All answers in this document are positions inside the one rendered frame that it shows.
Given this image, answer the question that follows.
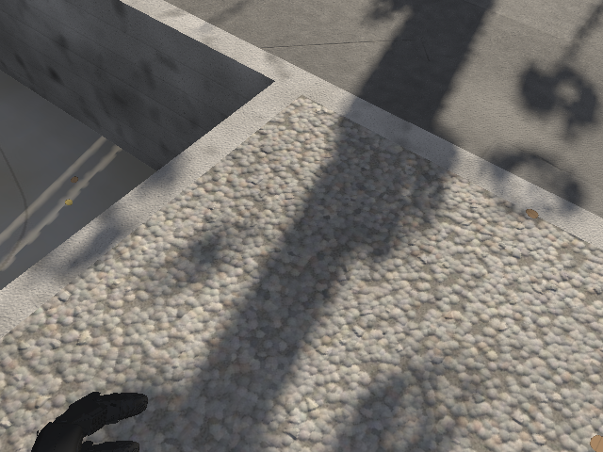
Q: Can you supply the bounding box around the robot left hand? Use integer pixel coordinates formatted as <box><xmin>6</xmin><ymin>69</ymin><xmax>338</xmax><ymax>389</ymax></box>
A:
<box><xmin>31</xmin><ymin>392</ymin><xmax>148</xmax><ymax>452</ymax></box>

